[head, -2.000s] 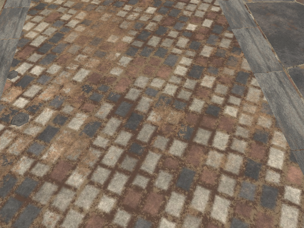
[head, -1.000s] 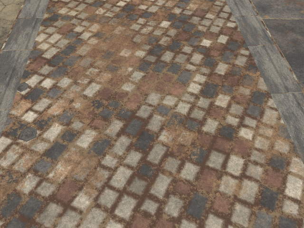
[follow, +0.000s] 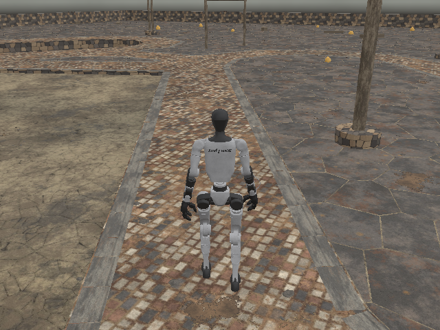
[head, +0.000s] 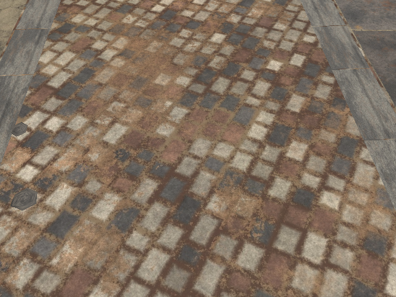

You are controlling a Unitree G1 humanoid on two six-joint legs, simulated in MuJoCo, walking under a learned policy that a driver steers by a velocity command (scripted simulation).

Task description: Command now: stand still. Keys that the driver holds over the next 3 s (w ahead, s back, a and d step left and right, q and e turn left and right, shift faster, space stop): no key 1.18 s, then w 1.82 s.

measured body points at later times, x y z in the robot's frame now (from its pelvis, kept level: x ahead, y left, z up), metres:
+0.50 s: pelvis -0.02 +0.00 +0.00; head -0.01 +0.00 +0.45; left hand -0.07 +0.22 -0.15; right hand +0.06 -0.25 -0.15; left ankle +0.05 +0.10 -0.73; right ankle -0.10 -0.11 -0.73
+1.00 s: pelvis -0.02 -0.01 +0.00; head +0.00 -0.01 +0.45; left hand -0.07 +0.22 -0.15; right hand +0.05 -0.25 -0.15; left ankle +0.05 +0.10 -0.73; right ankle -0.10 -0.11 -0.73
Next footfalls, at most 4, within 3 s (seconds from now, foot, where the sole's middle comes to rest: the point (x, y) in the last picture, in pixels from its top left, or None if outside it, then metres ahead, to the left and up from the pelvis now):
1.98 right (246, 294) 0.50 -0.12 -0.77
2.56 left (176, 211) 0.81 0.13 -0.77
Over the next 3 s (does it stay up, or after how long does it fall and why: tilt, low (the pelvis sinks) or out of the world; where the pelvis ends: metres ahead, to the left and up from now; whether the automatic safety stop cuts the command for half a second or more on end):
stays up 0.87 0.03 0.01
